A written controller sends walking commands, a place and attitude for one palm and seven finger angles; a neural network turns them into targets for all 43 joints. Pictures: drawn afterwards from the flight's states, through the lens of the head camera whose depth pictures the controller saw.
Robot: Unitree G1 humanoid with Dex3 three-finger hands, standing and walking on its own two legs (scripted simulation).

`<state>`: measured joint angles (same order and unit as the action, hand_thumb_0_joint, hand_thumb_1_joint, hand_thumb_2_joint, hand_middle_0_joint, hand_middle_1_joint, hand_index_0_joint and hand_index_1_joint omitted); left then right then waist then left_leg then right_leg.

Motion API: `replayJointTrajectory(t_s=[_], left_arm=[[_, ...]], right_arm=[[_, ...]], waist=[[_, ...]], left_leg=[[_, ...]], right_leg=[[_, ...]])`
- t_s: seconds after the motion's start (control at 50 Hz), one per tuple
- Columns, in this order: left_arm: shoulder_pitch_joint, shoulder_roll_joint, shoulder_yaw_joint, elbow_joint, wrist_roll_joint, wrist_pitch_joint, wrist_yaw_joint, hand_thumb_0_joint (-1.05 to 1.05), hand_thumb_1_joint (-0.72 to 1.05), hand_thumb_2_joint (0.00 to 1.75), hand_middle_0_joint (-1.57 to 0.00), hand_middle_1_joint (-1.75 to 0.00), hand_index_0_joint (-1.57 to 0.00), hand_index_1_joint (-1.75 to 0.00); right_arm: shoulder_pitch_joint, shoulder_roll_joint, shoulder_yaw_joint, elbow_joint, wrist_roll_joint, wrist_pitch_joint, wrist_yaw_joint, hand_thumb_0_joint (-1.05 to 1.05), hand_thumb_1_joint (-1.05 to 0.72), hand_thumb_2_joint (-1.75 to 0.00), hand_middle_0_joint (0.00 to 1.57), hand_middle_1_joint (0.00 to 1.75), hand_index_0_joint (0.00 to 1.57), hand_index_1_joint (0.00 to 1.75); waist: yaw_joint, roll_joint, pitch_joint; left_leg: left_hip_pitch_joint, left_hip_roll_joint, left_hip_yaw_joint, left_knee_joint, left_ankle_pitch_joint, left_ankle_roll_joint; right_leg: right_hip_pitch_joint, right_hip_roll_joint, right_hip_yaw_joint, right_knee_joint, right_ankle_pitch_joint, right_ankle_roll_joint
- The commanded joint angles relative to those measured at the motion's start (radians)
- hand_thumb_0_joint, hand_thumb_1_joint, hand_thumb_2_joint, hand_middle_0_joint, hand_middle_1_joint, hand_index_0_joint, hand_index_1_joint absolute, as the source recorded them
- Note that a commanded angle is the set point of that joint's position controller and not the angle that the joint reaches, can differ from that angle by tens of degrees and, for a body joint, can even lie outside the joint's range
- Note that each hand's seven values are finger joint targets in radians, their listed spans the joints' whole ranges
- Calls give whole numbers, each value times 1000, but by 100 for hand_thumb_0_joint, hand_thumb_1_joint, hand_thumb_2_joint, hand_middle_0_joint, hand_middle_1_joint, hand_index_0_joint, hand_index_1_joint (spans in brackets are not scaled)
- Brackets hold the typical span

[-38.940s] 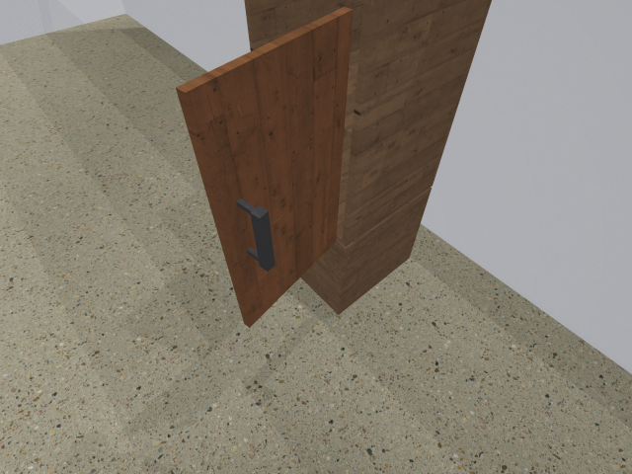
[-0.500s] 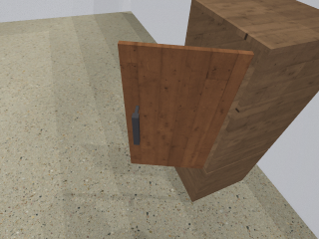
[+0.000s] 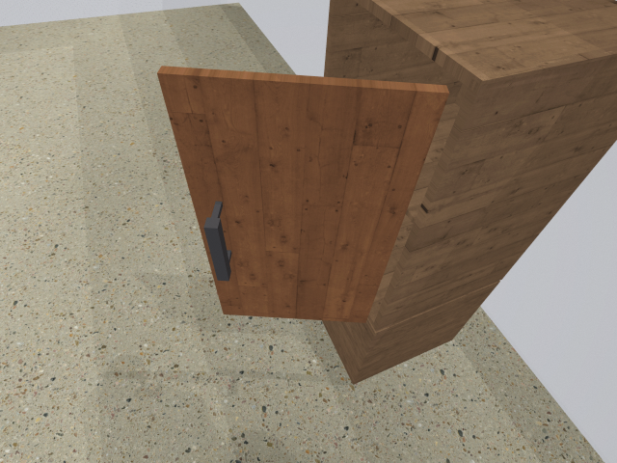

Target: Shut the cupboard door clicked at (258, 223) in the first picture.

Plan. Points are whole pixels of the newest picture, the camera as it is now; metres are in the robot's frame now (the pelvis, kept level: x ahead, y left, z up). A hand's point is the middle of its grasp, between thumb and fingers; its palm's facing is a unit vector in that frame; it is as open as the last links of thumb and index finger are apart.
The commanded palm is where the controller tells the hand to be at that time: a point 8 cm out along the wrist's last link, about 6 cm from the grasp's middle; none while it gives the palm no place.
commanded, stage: come to a stop and stand still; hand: left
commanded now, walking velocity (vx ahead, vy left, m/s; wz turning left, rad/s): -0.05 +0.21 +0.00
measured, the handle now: (221, 242) +0.45 +0.17 -0.03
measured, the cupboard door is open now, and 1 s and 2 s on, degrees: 64 64 64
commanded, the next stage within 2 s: look again from close up in 0.88 s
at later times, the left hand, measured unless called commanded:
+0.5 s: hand out of the picture +0.00 +0.19 -0.17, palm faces +0.00 -0.98 -0.21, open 7.4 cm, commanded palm none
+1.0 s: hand out of the picture -0.03 +0.21 -0.17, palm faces +0.01 -0.99 -0.15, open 7.4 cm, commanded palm none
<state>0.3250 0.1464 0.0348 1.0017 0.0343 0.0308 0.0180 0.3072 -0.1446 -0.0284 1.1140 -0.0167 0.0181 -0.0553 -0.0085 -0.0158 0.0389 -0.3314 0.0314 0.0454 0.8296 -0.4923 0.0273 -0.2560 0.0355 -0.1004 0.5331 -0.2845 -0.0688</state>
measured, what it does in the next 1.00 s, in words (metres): steps on the spot: left foot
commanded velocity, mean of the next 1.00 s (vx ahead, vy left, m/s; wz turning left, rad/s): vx -0.01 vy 0.03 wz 0.00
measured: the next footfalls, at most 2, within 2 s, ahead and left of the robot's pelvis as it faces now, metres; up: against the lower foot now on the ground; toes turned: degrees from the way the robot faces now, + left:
left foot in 0.18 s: +0.05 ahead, +0.08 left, +0.00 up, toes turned +1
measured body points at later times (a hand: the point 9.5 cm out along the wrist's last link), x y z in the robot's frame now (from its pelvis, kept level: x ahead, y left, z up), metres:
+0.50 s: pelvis +0.00 +0.02 +0.00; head +0.00 +0.03 +0.45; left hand +0.00 +0.25 -0.15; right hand +0.05 -0.21 -0.14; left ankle +0.01 +0.09 -0.73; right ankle +0.00 -0.08 -0.73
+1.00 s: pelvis -0.01 +0.05 +0.01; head +0.00 +0.07 +0.46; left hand -0.03 +0.26 -0.16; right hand -0.01 -0.17 -0.14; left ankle +0.01 +0.09 -0.73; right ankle +0.00 -0.08 -0.73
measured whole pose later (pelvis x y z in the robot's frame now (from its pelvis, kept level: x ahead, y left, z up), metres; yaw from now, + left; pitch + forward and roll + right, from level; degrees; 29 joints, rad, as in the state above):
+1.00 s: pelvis -0.01 +0.05 +0.01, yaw +0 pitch -1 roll -1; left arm 0.35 0.15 -0.03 1.06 0.02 0.00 0.04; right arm 0.31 -0.15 0.02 1.08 -0.01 -0.02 -0.01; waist 0.00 -0.02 0.02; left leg -0.21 -0.10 0.08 0.41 -0.19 0.12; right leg -0.21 -0.04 -0.07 0.44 -0.22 0.01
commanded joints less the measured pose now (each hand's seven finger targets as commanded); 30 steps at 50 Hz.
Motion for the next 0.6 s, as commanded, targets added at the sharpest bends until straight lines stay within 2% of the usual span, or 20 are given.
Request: replayJointTrajectory(t_s=[0.0,0.06,0.1,0.12,0.16,0.2,0.22,0.24,0.3,0.32,0.34,0.36,0.38,0.4,0.42,0.44,0.46,0.5,0.56,0.58], left_arm=[[92,95,20,-26,-5,-31,18,0,90,90,-20,-30,-20,-30],[78,94,2,-6,-10,-58,25,0,90,90,-20,-30,-20,-30],[60,97,-7,12,-20,-66,24,0,90,90,-20,-30,-20,-30],[52,89,-11,16,-24,-66,24,0,90,90,-20,-30,-20,-30],[63,66,-12,15,-25,-62,28,0,90,90,-20,-30,-20,-30],[56,75,-17,29,-25,-52,30,0,90,90,-20,-30,-20,-30],[65,75,-21,35,-25,-51,29,0,90,90,-20,-30,-20,-30],[72,74,-20,38,-21,-50,30,0,90,90,-20,-30,-20,-30],[75,70,-30,55,-23,-52,26,0,90,90,-20,-30,-20,-30],[145,114,-22,85,-9,-72,67,0,90,90,-20,-30,-20,-30],[122,154,-17,66,-9,-87,66,0,90,90,-20,-30,-20,-30],[101,149,-17,33,-20,-85,60,0,90,90,-20,-30,-20,-30],[69,128,-25,19,-23,-81,53,0,90,90,-20,-30,-20,-30],[45,120,-28,3,-23,-75,47,0,90,90,-20,-30,-20,-30],[25,110,-31,-3,-21,-68,43,0,90,90,-20,-30,-20,-30],[16,101,-32,-9,-16,-57,40,0,90,90,-20,-30,-20,-30],[24,102,-32,-10,-16,-51,38,0,90,90,-20,-30,-20,-30],[28,106,-29,-15,-14,-45,33,0,90,90,-20,-30,-20,-30],[42,115,-23,-29,-11,-38,28,0,90,90,-20,-30,-20,-30],[49,116,-24,-29,-10,-36,27,0,90,90,-20,-30,-20,-30]], right_arm=[[-8,-28,-5,-72,-1,-22,11,0,-90,-90,20,30,20,30],[-5,17,18,-55,11,-27,21,0,-90,-90,20,30,20,30],[29,13,22,-33,15,-29,19,0,-90,-90,20,30,20,30],[39,-9,20,-25,16,-33,16,0,-90,-90,20,30,20,30],[10,-54,13,-31,15,-36,9,0,-90,-90,20,30,20,30],[-21,-51,19,-34,15,-35,9,0,-90,-90,20,30,20,30],[-28,-57,23,-36,14,-37,9,0,-90,-90,20,30,20,30],[-33,-54,22,-37,15,-37,9,0,-90,-90,20,30,20,30],[-31,-68,25,-40,12,-36,14,0,-90,-90,20,30,20,30],[-129,-119,11,-117,19,-48,19,0,-90,-90,20,30,20,30],[-59,-91,24,-135,18,-46,18,0,-90,-90,20,30,20,30],[21,-75,17,-133,11,-47,21,0,-90,-90,20,30,20,30],[14,-80,15,-136,13,-42,21,0,-90,-90,20,30,20,30],[0,-91,13,-142,14,-37,22,0,-90,-90,20,30,20,30],[-14,-104,12,-147,11,-34,25,0,-90,-90,20,30,20,30],[-23,-108,14,-149,5,-36,27,0,-90,-90,20,30,20,30],[-26,-115,16,-156,3,-35,28,0,-90,-90,20,30,20,30],[-29,-133,10,-172,1,-32,32,0,-90,-90,20,30,20,30],[-24,-150,6,-178,-4,-32,36,0,-90,-90,20,30,20,30],[-27,-153,6,-177,-3,-33,37,0,-90,-90,20,30,20,30]], waist=[[21,-19,-11],[14,0,-34],[-3,-17,-49],[-6,-14,-37],[19,27,-9],[25,99,4],[32,99,2],[36,82,24],[30,30,5],[50,85,43],[-10,70,-53],[-28,24,-160],[-23,-7,-196],[-19,-40,-152],[-15,-41,-72],[-2,24,11],[5,46,48],[6,-6,84],[15,45,73],[20,29,66]], left_leg=[[-161,5,-3,142,-6,-21],[6,-2,-1,-146,84,-35],[140,-12,-10,-363,241,-37],[185,13,-33,-438,320,-28],[163,87,-83,-414,491,-1],[132,96,-112,-449,516,8],[124,95,-123,-465,506,15],[113,93,-120,-476,488,18],[135,81,-125,-497,412,13],[117,57,-46,-265,407,-21],[84,26,-47,-287,404,-30],[106,29,-58,-326,314,-15],[133,34,-71,-345,337,-14],[133,45,-91,-366,337,-7],[116,57,-116,-395,347,3],[81,69,-138,-426,359,14],[44,78,-168,-455,313,25],[-13,74,-198,-515,142,32],[-53,82,-234,-586,10,38],[-63,85,-245,-599,-14,41]], right_leg=[[110,-290,294,-238,374,-190],[74,-270,267,-222,430,-154],[58,-228,235,-184,424,-88],[41,-210,221,-168,408,-46],[47,-166,199,-175,385,31],[86,-164,179,-159,316,27],[100,-162,177,-165,277,25],[101,-163,170,-175,258,27],[97,-164,171,-200,196,24],[41,-223,245,-184,673,86],[174,-274,239,-97,1015,49],[218,-278,221,-42,880,-7],[216,-254,197,-44,708,-23],[157,-228,188,-73,470,-19],[87,-200,172,-95,280,-10],[34,-170,160,-109,149,-6],[23,-150,151,-118,46,0],[9,-131,147,-127,-54,5],[34,-116,121,-94,-60,11],[45,-111,117,-87,-55,14]])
